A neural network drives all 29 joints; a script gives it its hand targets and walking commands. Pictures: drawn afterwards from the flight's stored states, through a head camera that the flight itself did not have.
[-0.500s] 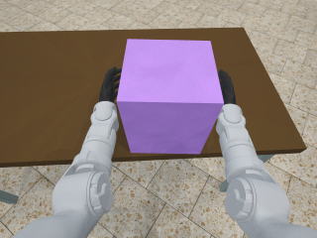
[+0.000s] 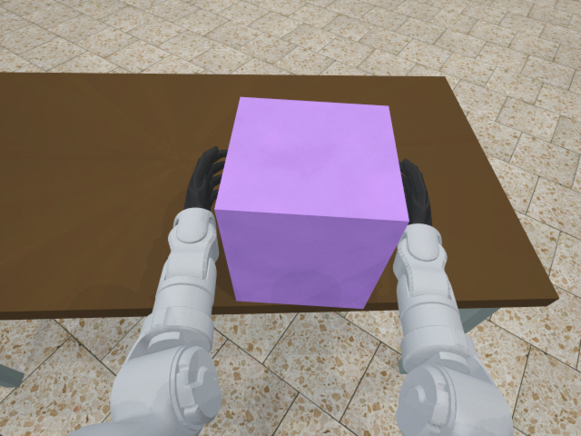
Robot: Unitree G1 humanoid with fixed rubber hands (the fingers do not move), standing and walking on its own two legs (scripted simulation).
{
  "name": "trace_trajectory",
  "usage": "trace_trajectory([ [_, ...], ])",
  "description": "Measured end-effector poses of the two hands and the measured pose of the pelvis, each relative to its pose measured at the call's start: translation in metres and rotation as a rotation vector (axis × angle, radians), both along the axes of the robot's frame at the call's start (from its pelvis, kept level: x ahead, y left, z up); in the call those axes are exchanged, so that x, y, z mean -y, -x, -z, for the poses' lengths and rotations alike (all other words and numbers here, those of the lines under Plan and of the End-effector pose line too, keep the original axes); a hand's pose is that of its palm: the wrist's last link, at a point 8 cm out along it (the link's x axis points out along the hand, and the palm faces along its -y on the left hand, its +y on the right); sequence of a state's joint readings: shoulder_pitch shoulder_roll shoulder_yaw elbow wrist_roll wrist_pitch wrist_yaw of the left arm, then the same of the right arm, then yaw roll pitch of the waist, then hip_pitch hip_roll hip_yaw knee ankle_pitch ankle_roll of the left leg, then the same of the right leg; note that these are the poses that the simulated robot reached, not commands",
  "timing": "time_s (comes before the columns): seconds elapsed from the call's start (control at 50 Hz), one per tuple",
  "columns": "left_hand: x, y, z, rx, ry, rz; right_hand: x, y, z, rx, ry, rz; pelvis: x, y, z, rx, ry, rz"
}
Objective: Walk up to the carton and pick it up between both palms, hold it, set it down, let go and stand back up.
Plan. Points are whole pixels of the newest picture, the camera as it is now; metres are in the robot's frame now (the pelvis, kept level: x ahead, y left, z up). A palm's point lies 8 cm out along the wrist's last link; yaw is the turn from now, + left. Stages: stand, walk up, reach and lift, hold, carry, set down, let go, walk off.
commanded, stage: reach and lift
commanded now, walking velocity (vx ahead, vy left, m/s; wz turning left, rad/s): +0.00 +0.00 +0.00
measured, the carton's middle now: (306, 211) +0.43 -0.02 +0.04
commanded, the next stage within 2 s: none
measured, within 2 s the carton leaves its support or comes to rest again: leaves its support in 1.02 s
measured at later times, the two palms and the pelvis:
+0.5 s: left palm (200, 206) +0.41 +0.13 +0.07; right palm (414, 219) +0.39 -0.17 +0.07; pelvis +0.00 +0.00 +0.00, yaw +0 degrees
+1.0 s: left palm (198, 210) +0.40 +0.13 +0.07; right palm (415, 222) +0.38 -0.17 +0.08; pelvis -0.01 +0.00 +0.00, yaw +0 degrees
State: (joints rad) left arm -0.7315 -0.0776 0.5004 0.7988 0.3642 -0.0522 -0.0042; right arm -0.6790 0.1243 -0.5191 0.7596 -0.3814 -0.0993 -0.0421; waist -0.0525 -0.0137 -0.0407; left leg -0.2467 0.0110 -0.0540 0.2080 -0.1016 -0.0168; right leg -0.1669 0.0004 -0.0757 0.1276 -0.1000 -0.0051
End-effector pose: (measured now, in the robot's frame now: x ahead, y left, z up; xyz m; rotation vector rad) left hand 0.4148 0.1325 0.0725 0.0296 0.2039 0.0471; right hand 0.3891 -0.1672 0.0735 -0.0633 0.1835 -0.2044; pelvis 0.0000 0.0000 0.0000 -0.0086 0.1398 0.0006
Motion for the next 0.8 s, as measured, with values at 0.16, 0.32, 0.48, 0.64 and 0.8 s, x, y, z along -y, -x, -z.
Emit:
trace_trajectory([
  [0.16,-0.0001,0.0020,-0.0009,0.009,-0.006,-0.002,-0.0002,0.0020,-0.0010,0.012,0.012,-0.001,-0.0032,0.0038,-0.0003,-0.001,0.001,0.008],
  [0.32,0.0002,0.0041,-0.0003,-0.002,-0.014,0.003,-0.0005,0.0034,0.0001,0.010,0.006,0.001,-0.0033,0.0054,-0.0004,-0.002,0.001,0.006],
  [0.48,-0.0003,0.0046,0.0003,-0.005,-0.014,0.000,-0.0006,0.0027,0.0009,0.011,0.003,-0.002,-0.0015,0.0031,-0.0003,-0.008,0.000,0.002],
  [0.64,-0.0004,0.0048,0.0008,-0.007,-0.004,-0.003,-0.0006,0.0027,0.0011,0.015,0.006,-0.002,0.0001,0.0031,-0.0003,-0.003,0.000,-0.003],
  [0.8,-0.0004,0.0055,0.0009,-0.001,-0.001,-0.004,-0.0006,0.0032,0.0006,0.021,0.019,-0.005,-0.0002,0.0047,-0.0004,-0.015,-0.001,-0.002],
])
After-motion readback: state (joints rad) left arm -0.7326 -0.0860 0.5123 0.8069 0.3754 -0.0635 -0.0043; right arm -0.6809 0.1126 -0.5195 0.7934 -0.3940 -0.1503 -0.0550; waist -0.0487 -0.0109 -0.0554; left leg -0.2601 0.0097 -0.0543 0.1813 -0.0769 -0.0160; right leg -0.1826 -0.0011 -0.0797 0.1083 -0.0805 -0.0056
